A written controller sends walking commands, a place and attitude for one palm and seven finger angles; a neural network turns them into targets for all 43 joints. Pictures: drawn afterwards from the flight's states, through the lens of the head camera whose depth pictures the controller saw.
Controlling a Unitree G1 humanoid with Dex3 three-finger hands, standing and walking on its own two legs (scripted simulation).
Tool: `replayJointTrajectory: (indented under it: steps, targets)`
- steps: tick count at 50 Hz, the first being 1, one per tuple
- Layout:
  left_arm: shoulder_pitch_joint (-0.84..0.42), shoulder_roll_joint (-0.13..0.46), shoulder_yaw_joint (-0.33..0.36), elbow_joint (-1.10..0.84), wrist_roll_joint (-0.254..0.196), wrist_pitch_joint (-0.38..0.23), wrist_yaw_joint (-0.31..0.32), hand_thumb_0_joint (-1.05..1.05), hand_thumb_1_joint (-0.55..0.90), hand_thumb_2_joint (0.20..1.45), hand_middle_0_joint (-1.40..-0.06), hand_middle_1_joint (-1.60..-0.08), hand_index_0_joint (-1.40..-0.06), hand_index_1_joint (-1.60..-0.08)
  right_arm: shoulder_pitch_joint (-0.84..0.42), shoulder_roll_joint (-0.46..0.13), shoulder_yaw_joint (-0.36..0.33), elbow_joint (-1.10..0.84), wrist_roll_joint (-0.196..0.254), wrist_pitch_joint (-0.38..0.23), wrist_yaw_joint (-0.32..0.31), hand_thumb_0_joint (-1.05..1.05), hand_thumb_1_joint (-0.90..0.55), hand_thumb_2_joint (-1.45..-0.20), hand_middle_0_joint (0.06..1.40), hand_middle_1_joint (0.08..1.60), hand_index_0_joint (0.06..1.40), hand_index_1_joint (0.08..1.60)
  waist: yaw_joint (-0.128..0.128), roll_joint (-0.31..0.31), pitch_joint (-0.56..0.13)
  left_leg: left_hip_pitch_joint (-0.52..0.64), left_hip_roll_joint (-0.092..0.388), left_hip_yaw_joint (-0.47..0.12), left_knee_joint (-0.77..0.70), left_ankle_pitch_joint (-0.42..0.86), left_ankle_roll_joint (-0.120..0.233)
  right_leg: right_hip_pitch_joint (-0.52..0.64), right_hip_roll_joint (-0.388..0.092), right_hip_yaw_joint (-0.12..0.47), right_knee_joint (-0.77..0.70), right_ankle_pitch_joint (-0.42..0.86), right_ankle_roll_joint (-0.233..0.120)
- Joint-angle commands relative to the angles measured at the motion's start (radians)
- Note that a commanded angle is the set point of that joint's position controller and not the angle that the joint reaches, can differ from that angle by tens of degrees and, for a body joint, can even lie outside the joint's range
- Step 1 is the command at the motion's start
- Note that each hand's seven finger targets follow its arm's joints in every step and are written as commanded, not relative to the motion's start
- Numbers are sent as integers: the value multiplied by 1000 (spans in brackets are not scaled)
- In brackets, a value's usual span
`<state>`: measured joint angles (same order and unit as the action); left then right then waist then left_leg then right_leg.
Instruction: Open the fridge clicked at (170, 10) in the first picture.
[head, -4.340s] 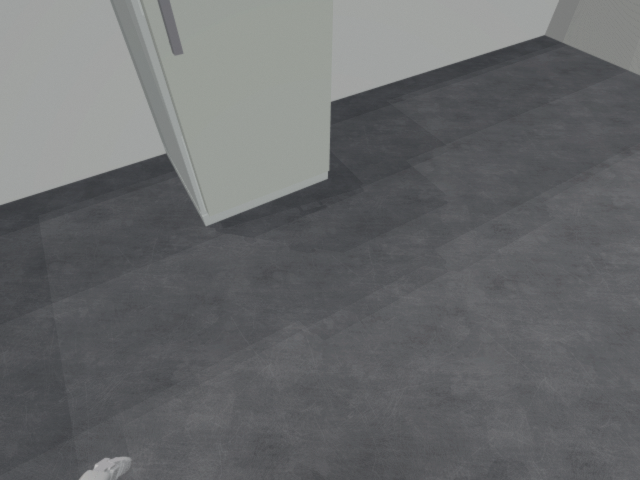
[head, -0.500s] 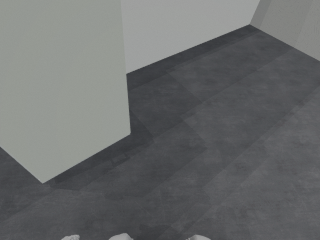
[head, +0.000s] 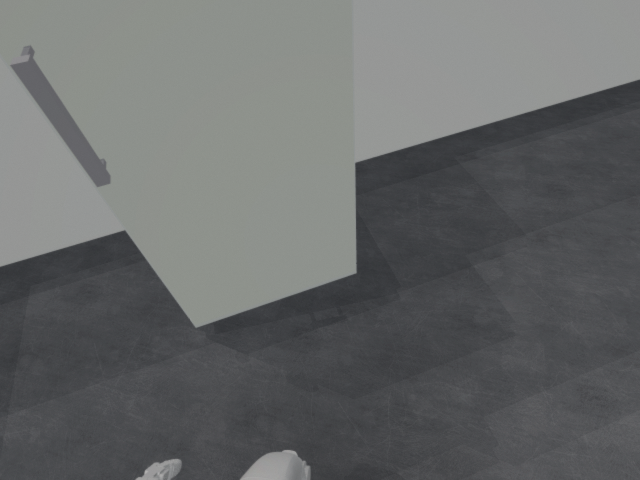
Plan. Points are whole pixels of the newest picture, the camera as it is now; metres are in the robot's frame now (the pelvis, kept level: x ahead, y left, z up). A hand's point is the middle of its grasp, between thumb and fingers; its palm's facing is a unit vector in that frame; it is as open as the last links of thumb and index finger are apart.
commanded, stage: turn to face it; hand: left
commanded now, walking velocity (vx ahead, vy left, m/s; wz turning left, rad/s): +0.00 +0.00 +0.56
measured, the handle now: (69, 121) +0.64 +0.46 +0.12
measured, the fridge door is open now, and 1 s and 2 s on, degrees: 0 0 0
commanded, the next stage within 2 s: take the last steps up to it in 0.48 s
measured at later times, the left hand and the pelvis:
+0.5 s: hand out of the picture -0.06 +0.27 -0.18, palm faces +0.29 -0.92 -0.26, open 7.4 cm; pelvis -0.03 +0.04 +0.00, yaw +14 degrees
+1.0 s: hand out of the picture -0.07 +0.19 -0.15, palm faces +0.38 -0.90 -0.21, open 7.3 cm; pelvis +0.01 +0.03 +0.01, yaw +20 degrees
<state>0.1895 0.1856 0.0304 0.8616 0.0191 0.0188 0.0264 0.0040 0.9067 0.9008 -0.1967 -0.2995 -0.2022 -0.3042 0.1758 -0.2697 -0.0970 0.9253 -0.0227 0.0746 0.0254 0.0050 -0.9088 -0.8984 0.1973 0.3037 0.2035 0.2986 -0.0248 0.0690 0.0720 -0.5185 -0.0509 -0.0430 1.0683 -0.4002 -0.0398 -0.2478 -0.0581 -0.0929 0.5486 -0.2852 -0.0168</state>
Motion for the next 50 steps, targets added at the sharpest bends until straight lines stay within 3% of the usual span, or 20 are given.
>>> replayJointTrajectory:
  steps: [1,11,13,15,16,17,18,19,21,23,29,33,36,37,38,39,40,42,44,50]
  targets:
    - [-14,184,49,-77,1,-30,11,0,900,900,-200,-300,-200,-300,6,-71,-16,-63,-1,-10,9,0,-900,-900,200,300,200,300,5,-253,-43,-51,75,23,166,47,-33,54,-250,121,-239,221,-81]
    - [121,258,73,1,16,-16,4,0,900,900,-200,-300,-200,-300,-114,-35,19,-85,15,-27,0,0,-900,-900,200,300,200,300,86,-298,-105,107,74,125,-280,-90,-18,174,-318,74,-164,425,-121]
    - [104,260,75,15,14,-13,2,0,900,900,-200,-300,-200,-300,-59,-35,23,-70,17,-37,-6,0,-900,-900,200,300,200,300,60,-285,-139,197,66,148,-432,-28,-9,175,-314,37,-98,466,-93]
    - [88,240,74,19,-2,-5,-2,0,900,900,-200,-300,-200,-300,24,-75,17,-44,13,-53,-9,0,-900,-900,200,300,200,300,9,-198,-173,409,86,132,-693,214,14,66,-257,-46,45,390,-4]
    - [106,183,67,-2,-10,1,-7,0,900,900,-200,-300,-200,-300,47,-174,-4,-45,3,-64,-13,0,-900,-900,200,300,200,300,-4,54,-201,575,294,-115,-743,436,93,-157,-153,-96,224,90,66]
    - [52,134,41,-37,-4,5,-10,0,900,900,-200,-300,-200,-300,83,-248,-18,-40,5,-56,-19,0,-900,-900,200,300,200,300,-32,231,-159,569,477,-276,-733,761,216,-328,-82,-60,383,-352,101]
    - [-8,150,38,-37,3,21,0,0,900,900,-200,-300,-200,-300,109,-222,-13,-18,3,-57,-30,0,-900,-900,200,300,200,300,-50,168,-144,498,467,-245,-724,775,245,-304,-86,28,478,-340,94]
    - [-22,140,44,-17,-2,22,0,0,900,900,-200,-300,-200,-300,73,-198,-7,-16,2,-58,-41,0,-900,-900,200,300,200,300,-33,175,-114,459,417,-214,-721,747,239,-320,-79,57,537,-286,96]
    - [23,147,48,25,-5,19,-11,0,900,900,-200,-300,-200,-300,-24,-144,14,-36,4,-62,-46,0,-900,-900,200,300,200,300,18,103,-80,428,325,-107,-713,740,204,-296,-69,64,562,-165,99]
    - [50,146,46,48,-6,17,-16,0,900,900,-200,-300,-200,-300,-26,-131,19,-34,8,-70,-47,0,-900,-900,200,300,200,300,25,92,-98,455,290,-66,-711,766,190,-271,-57,52,526,-128,106]
    - [-1,123,34,41,-9,18,-7,0,900,900,-200,-300,-200,-300,38,-117,16,-1,4,-67,-50,0,-900,-900,200,300,200,300,-2,73,-99,492,303,-124,-717,753,217,-218,-29,59,358,-158,106]
    - [15,95,24,55,-4,-3,-17,0,900,900,-200,-300,-200,-300,51,-106,15,19,-5,-70,-46,0,-900,-900,200,300,200,300,0,92,-98,435,296,-192,-744,412,218,-103,10,30,173,-177,79]
    - [118,83,23,99,3,-27,-25,0,900,900,-200,-300,-200,-300,39,-81,22,35,2,-76,-43,0,-900,-900,200,300,200,300,57,15,-71,266,228,-170,-686,100,166,129,27,0,-110,-12,62]
    - [165,120,31,120,10,-40,-20,0,900,900,-200,-300,-200,-300,48,-36,28,40,9,-81,-40,0,-900,-900,200,300,200,300,77,-90,-57,125,157,-108,-566,-9,119,268,-45,87,-202,-40,40]
    - [226,211,49,136,20,-51,-11,0,900,900,-200,-300,-200,-300,58,33,45,21,18,-88,-33,0,-900,-900,200,300,200,300,98,-338,-48,-87,28,42,-314,-128,58,382,-288,396,-340,-175,-49]
    - [268,240,57,131,7,-50,-6,0,900,900,-200,-300,-200,-300,-7,-30,28,-9,1,-80,-26,0,-900,-900,200,300,200,300,131,-335,8,-139,54,14,-163,-180,52,250,-395,541,-429,-339,-122]
    - [244,215,55,135,4,-56,-4,0,900,900,-200,-300,-200,-300,-45,-42,21,-8,-3,-73,-18,0,-900,-900,200,300,200,300,121,-320,91,-146,86,-19,-66,-105,58,122,-381,564,-479,-458,-132]
    - [152,137,35,124,4,-67,-6,0,900,900,-200,-300,-200,-300,21,-18,15,37,-6,-69,-6,0,-900,-900,200,300,200,300,45,-200,121,-123,117,-2,3,59,49,56,-294,374,-459,-336,-94]
    - [142,100,27,122,2,-80,-5,0,900,900,-200,-300,-200,-300,87,16,19,75,-8,-68,-1,0,-900,-900,200,300,200,300,21,-185,75,-78,129,32,6,149,29,73,-227,205,-425,-136,-68]
    - [272,85,21,200,5,-100,-5,0,900,900,-200,-300,-200,-300,15,48,26,63,-2,-79,3,0,-900,-900,200,300,200,300,55,-189,64,-120,156,91,-135,193,10,174,-230,130,-399,117,-104]
